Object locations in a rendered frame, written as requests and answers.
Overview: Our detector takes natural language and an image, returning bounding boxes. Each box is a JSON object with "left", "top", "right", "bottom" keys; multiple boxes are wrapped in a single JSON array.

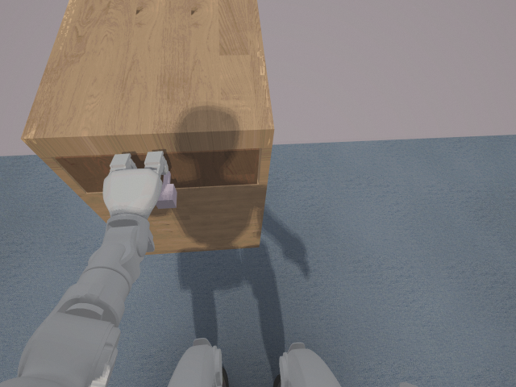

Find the robot right thigh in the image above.
[{"left": 279, "top": 348, "right": 341, "bottom": 387}]

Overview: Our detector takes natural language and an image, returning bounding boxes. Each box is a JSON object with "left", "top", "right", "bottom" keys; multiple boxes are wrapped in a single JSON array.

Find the robot thigh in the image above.
[
  {"left": 279, "top": 348, "right": 341, "bottom": 387},
  {"left": 168, "top": 344, "right": 223, "bottom": 387}
]

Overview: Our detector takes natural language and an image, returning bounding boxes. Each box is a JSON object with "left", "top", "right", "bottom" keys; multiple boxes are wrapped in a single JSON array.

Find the robot left thigh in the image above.
[{"left": 168, "top": 344, "right": 223, "bottom": 387}]

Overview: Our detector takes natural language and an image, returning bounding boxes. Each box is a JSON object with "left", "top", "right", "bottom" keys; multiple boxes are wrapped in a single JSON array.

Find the drawer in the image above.
[{"left": 55, "top": 148, "right": 260, "bottom": 193}]

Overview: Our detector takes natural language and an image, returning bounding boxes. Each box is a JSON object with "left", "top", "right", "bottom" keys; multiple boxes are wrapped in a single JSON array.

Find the left robot forearm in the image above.
[{"left": 17, "top": 214, "right": 150, "bottom": 377}]

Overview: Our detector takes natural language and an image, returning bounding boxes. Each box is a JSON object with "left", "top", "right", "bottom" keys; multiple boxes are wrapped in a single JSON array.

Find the left robot upper arm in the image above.
[{"left": 0, "top": 312, "right": 121, "bottom": 387}]

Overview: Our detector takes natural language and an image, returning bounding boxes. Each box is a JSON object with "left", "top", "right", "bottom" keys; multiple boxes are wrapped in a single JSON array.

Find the handle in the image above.
[{"left": 156, "top": 171, "right": 177, "bottom": 209}]

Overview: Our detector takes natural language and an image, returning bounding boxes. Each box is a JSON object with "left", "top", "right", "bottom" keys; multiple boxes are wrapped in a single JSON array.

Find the robot left hand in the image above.
[{"left": 103, "top": 151, "right": 169, "bottom": 252}]

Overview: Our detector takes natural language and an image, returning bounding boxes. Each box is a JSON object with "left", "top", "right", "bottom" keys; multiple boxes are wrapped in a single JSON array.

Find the cabinet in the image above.
[{"left": 21, "top": 0, "right": 274, "bottom": 255}]

